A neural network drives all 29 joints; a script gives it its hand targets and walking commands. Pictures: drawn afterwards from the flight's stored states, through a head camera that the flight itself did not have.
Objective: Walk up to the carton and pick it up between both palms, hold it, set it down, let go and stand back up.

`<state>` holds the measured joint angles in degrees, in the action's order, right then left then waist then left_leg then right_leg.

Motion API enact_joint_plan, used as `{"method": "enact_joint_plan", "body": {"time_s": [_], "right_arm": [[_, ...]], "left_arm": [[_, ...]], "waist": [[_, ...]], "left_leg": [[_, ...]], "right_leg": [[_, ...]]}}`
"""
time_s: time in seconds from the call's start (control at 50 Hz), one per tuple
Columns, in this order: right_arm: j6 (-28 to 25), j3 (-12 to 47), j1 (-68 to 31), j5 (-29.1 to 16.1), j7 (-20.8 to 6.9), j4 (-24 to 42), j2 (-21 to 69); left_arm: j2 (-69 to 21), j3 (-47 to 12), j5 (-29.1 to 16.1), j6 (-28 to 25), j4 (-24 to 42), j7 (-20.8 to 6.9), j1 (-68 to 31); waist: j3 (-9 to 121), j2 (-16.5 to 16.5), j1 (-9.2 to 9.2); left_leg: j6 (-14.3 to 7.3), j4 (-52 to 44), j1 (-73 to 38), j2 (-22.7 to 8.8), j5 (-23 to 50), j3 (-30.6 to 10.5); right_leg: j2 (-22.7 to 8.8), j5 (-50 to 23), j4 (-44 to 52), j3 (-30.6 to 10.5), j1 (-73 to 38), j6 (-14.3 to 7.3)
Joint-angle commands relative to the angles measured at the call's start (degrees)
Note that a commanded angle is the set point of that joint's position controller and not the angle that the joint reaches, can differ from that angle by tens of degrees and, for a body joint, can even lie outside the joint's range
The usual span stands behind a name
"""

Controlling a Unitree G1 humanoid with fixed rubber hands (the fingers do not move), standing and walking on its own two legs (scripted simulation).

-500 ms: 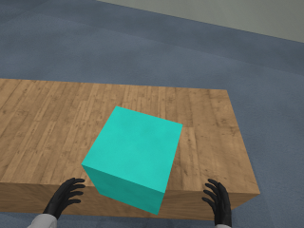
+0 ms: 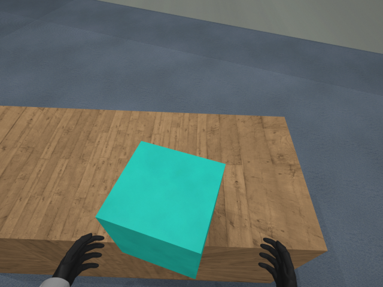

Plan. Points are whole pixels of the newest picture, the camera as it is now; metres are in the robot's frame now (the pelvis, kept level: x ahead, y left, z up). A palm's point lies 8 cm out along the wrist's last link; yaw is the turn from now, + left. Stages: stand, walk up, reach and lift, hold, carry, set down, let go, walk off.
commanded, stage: set down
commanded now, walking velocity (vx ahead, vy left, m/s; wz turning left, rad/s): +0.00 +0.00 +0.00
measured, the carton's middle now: (169, 212) +0.32 +0.05 -0.09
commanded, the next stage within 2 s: let go in 0.14 s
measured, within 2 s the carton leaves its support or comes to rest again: neither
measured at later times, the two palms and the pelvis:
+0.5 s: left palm (70, 278) +0.17 +0.24 -0.07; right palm out of the picture +0.14 -0.20 -0.08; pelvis +0.00 +0.00 +0.00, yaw +0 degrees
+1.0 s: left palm out of the picture +0.15 +0.24 -0.08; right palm out of the picture +0.07 -0.27 -0.12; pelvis +0.00 -0.01 +0.00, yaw +0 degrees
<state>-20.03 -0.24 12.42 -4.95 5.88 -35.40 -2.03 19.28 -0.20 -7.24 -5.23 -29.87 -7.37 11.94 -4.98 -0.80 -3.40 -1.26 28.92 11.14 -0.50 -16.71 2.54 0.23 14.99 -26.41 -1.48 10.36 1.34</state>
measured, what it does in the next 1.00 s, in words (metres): stands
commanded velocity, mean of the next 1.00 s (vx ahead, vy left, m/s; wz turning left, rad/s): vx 0.00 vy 0.00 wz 0.00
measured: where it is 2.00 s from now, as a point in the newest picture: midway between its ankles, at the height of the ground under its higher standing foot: outside the picture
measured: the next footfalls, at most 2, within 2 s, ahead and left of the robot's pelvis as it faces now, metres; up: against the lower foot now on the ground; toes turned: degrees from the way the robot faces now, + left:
none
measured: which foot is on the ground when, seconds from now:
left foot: down 0.00-1.00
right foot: down 0.00-1.00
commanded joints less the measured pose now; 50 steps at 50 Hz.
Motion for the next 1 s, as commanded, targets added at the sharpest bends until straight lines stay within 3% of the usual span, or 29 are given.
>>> {"method": "enact_joint_plan", "body": {"time_s": [0.0, 0.28, 0.58, 0.6, 0.62, 0.7, 0.74, 0.86, 0.98], "right_arm": [[-2.81, -0.76, -2.42, 3.12, -1.93, 6.91, -10.6], [-1.97, -1.58, -3.48, 3.81, -3.75, 2.32, -13.42], [0.62, -3.41, -5.34, 5.09, -5.9, -0.42, -16.16], [7.82, -5.6, 0.41, 6.95, -4.38, -8.04, -26.65], [10.99, -5.96, -0.97, 7.0, -3.6, -7.74, -25.72], [14.49, -4.36, -3.16, 7.13, -4.22, -9.21, -23.95], [14.89, -4.03, -3.91, 7.18, -4.76, -11.21, -23.54], [15.68, -3.52, -4.74, 7.65, -5.68, -15.51, -26.2], [16.12, -3.47, -5.25, 7.46, -6.13, -17.73, -27.2]], "left_arm": [[2.06, 3.4, 0.51, -0.3, 4.89, 1.82, -0.28], [0.25, 3.43, 3.18, 2.01, 3.43, 3.35, -0.63], [-1.83, 2.75, 5.43, 6.18, 3.65, 5.54, -2.08], [8.01, 4.75, 9.42, 4.48, 1.77, 7.44, -1.29], [9.54, 4.52, 9.9, 4.29, 2.41, 7.93, -1.67], [8.47, 3.1, 10.31, 3.77, 1.32, 8.23, -3.39], [9.15, 3.06, 10.49, 3.51, 0.35, 8.24, -3.94], [10.27, 2.7, 10.28, 2.81, -2.23, 8.16, -2.71], [11.41, 2.57, 10.16, 2.38, -5.21, 8.34, -3.08]], "waist": [[9.84, -3.16, 6.23], [9.64, -3.95, 5.56], [7.45, -4.38, 5.08], [12.84, -3.27, 4.25], [12.82, -1.0, 3.91], [7.86, -0.8, 3.63], [5.48, 0.34, 3.47], [3.65, -0.11, 3.87], [4.08, 1.43, 3.52]], "left_leg": [[4.75, -5.51, -9.87, -1.23, 27.25, -1.14], [5.49, -6.14, -11.36, -1.37, 28.44, -1.0], [5.46, -8.53, -10.02, -1.44, 23.77, -0.34], [3.48, -3.81, -2.69, -5.04, 27.09, -3.71], [3.37, -4.59, -0.93, -4.68, 22.22, -2.4], [2.05, -7.9, 2.53, -3.58, 9.21, -2.99], [1.82, -8.4, 3.4, -3.95, 6.64, -3.72], [0.76, -9.39, 4.14, -4.58, 5.37, -5.13], [0.3, -9.31, 2.14, -5.08, 7.92, -5.91]], "right_leg": [[3.69, -14.46, 6.34, 2.79, -3.16, -4.35], [4.12, -15.25, 6.82, 3.71, -2.84, -4.4], [4.61, -13.05, 6.36, 5.11, -3.7, -4.42], [-5.6, -22.27, -0.52, -1.78, -6.27, -3.18], [-5.15, -21.57, -2.03, -1.98, -7.21, -3.28], [-5.39, -11.16, -0.09, -3.39, -2.76, -3.24], [-5.38, -9.36, 0.17, -3.68, -0.72, -3.51], [-5.73, -8.41, 0.57, -4.08, -0.67, -3.96], [-5.96, -9.63, 1.09, -4.3, -0.52, -4.14]]}}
